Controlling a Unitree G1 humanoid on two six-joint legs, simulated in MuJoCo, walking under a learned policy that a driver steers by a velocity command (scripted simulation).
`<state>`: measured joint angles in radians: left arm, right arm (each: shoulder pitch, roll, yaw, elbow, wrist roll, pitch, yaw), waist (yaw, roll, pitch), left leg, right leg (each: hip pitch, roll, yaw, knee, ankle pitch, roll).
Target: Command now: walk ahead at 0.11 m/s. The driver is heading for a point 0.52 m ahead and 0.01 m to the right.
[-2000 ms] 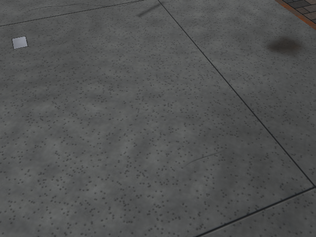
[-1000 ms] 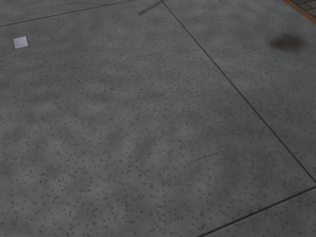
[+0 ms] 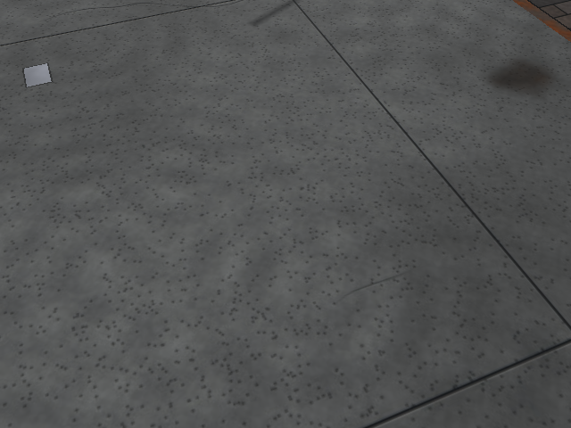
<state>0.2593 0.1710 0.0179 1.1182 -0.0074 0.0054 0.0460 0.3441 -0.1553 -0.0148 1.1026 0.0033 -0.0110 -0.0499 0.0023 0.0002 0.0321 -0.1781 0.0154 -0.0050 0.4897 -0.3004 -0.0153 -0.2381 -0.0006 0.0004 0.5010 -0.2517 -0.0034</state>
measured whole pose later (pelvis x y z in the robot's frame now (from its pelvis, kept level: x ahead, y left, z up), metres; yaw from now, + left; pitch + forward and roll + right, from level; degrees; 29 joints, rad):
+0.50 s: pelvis +0.14 +0.03 +0.00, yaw +1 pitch +2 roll -1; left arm 0.07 0.24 0.05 0.94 -0.03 -0.10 -0.03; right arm 0.57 -0.15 -0.01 1.08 -0.01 -0.08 -0.01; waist -0.07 -0.02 -0.01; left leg 0.09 -0.02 0.02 0.20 -0.33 0.04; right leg -0.69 -0.07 -0.05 0.86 -0.09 -0.05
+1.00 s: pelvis +0.40 +0.00 +0.01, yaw +1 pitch +1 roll -2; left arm 0.26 0.22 0.03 1.04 0.02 -0.08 -0.01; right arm 0.13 -0.23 -0.06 0.89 0.00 -0.07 -0.03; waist 0.05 0.05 0.03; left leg -0.60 0.10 -0.04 0.74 -0.09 -0.01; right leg -0.15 0.08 -0.07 0.29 -0.16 -0.07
